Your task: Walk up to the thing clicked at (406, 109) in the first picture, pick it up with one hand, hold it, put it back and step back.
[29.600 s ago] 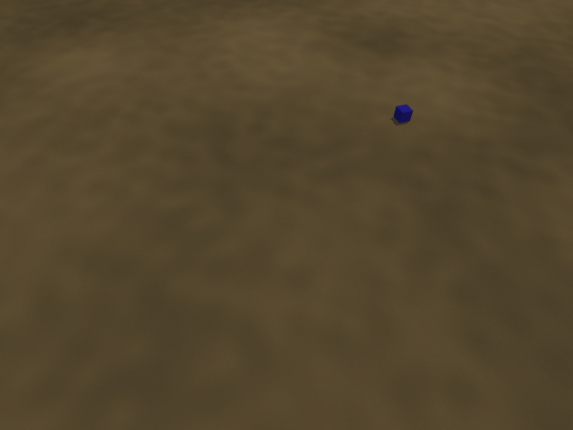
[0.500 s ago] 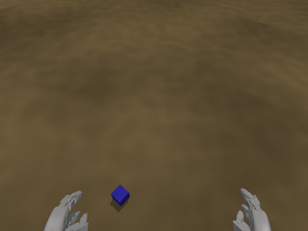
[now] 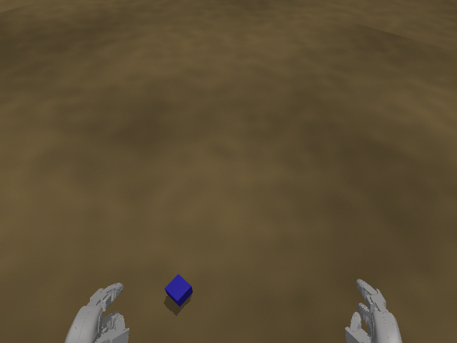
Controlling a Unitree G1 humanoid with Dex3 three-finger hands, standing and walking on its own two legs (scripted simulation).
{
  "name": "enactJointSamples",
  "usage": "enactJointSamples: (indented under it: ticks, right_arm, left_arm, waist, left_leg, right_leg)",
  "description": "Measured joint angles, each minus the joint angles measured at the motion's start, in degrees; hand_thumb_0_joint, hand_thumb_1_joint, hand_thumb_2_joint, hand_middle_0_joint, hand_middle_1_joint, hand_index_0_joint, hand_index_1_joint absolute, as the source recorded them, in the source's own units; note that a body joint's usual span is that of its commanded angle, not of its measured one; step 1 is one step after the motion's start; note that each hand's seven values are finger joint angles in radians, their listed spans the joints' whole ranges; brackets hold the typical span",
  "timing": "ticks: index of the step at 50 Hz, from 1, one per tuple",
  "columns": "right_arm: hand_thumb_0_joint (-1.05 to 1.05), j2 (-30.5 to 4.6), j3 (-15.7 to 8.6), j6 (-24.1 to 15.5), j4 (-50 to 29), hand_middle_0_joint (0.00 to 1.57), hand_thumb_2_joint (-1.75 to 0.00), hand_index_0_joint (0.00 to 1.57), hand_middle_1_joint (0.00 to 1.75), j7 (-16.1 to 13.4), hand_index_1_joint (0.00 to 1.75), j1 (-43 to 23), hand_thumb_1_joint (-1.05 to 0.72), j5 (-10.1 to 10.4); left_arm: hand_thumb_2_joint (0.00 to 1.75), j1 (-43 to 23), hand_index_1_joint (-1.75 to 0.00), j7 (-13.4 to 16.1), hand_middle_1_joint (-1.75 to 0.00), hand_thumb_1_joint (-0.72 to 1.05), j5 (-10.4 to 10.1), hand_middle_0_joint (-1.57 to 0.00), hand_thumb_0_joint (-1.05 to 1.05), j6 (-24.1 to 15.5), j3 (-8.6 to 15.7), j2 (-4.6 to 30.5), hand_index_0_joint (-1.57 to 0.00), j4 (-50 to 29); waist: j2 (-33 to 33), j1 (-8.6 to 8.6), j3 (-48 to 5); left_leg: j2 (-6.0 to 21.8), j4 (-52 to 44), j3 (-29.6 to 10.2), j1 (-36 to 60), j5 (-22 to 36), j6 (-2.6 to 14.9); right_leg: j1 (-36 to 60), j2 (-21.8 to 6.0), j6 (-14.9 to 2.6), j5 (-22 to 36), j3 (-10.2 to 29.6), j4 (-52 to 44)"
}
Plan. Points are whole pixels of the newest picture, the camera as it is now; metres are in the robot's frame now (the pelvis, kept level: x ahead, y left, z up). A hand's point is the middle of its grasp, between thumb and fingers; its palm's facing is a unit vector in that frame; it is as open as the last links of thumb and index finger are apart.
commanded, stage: home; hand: left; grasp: from above
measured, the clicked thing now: (179, 290) +0.43 +0.20 -0.68
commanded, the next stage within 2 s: stand in 0.58 s
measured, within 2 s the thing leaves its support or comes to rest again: neither
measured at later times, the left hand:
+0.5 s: hand (125, 338) +0.16 +0.18 -0.04, palm faces +0.05 -0.98 -0.21, open 7.4 cm
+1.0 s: hand out of the picture +0.09 +0.24 -0.11, palm faces +0.04 -0.94 -0.33, open 7.4 cm
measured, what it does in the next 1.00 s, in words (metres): stands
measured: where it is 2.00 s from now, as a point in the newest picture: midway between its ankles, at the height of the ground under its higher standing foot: outside the picture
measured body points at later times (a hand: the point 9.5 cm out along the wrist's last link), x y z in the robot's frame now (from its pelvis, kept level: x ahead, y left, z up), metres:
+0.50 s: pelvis +0.00 +0.00 +0.00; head +0.02 +0.00 +0.45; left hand +0.15 +0.23 -0.03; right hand +0.16 -0.25 -0.06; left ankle +0.00 +0.12 -0.68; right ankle +0.01 -0.14 -0.68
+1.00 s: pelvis -0.01 +0.00 +0.04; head +0.01 +0.01 +0.48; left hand +0.08 +0.29 -0.09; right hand +0.09 -0.28 -0.08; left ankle +0.00 +0.12 -0.68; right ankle +0.01 -0.14 -0.68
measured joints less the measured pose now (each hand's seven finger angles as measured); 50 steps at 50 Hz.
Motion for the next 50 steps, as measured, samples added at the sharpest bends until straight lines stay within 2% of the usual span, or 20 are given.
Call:
enactJointSamples:
  ticks: [34, 36, 38, 40, 43, 50]
  right_arm:
    - [0.01, -0.03, -0.04, 0.57, -0.77, 0.20, -0.90, 0.20, 0.30, 0.19, 0.30, 0.04, -0.90, 0.18]
    - [0.01, -0.39, -0.92, 2.15, 2.72, 0.20, -0.90, 0.20, 0.30, 1.87, 0.30, -2.04, -0.90, -3.16]
    - [0.01, -1.78, -0.82, 6.09, 7.24, 0.20, -0.90, 0.20, 0.30, 4.85, 0.30, -4.38, -0.90, -5.29]
    - [0.01, -2.83, -1.20, 8.63, 10.77, 0.21, -0.90, 0.20, 0.30, 7.37, 0.30, -5.82, -0.90, -5.21]
    - [0.01, -3.69, -2.66, 10.47, 14.11, 0.21, -0.90, 0.21, 0.30, 9.51, 0.30, -6.15, -0.90, -4.24]
    - [0.01, -4.82, -4.56, 12.33, 19.99, 0.20, -0.90, 0.20, 0.30, 10.22, 0.30, -4.93, -0.90, -3.83]
  left_arm:
    - [0.90, 0.55, -0.30, 0.00, -0.30, 0.90, -0.16, -0.20, 0.01, 0.03, -0.12, -0.21, -0.20, 0.06]
    - [0.90, -4.06, -0.30, 0.37, -0.30, 0.90, 2.58, -0.20, 0.01, -7.00, -1.33, 0.54, -0.20, 8.21]
    - [0.90, -9.51, -0.30, 0.46, -0.30, 0.90, 4.66, -0.20, 0.01, -13.32, -1.67, 1.27, -0.21, 19.22]
    - [0.90, -13.06, -0.30, 0.26, -0.30, 0.90, 5.86, -0.21, 0.01, -17.03, -1.44, 2.14, -0.21, 27.89]
    - [0.90, -15.21, -0.30, 0.06, -0.30, 0.90, 6.20, -0.20, 0.01, -19.94, -0.43, 3.10, -0.21, 37.04]
    - [0.90, -15.29, -0.30, 0.18, -0.30, 0.90, 5.95, -0.20, 0.01, -23.23, 1.01, 3.66, -0.20, 52.78]
  waist:
    - [0.14, -0.06, -0.27]
    - [-0.78, 1.11, 3.66]
    - [-1.79, 2.48, 6.23]
    - [-2.64, 3.15, 8.03]
    - [-3.45, 3.45, 9.41]
    - [-3.03, 3.19, 10.73]
  left_leg:
    - [0.00, 0.52, -0.23, -0.55, 0.13, -0.16]
    - [-0.45, -0.86, 0.38, 3.22, 0.77, 0.09]
    - [-1.01, -3.28, 1.08, 6.49, 2.00, 0.30]
    - [-1.64, -5.72, 1.55, 9.21, 3.23, 0.41]
    - [-2.19, -8.94, 1.90, 12.38, 4.71, 0.53]
    - [-2.05, -16.20, 1.66, 18.84, 7.59, 0.77]
  right_leg:
    - [-0.56, 0.05, -0.17, 0.01, -0.12, 0.64]
    - [2.70, -0.41, -0.22, 0.20, 0.42, 0.15]
    - [5.35, -0.94, -0.39, 0.89, 1.03, -1.15]
    - [7.56, -1.56, -0.27, 1.57, 1.43, -2.53]
    - [10.35, -2.08, 0.01, 2.59, 1.70, -4.94]
    - [17.40, -1.80, 0.52, 6.07, 1.16, -13.26]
